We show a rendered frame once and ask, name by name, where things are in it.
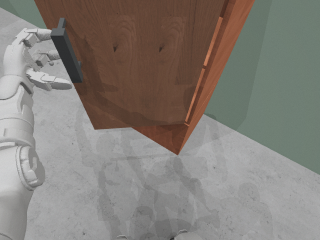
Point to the robot left shin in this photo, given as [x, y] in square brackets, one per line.
[121, 237]

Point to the handle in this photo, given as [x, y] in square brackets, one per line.
[65, 50]

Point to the robot shin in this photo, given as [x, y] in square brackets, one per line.
[121, 237]
[181, 231]

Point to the left robot hand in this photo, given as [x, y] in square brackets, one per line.
[17, 61]

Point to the left robot upper arm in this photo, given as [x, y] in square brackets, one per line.
[21, 172]

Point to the robot left forearm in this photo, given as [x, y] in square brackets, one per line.
[16, 115]

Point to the robot right shin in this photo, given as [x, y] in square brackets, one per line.
[181, 231]

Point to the cupboard door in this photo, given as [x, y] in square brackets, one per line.
[141, 60]

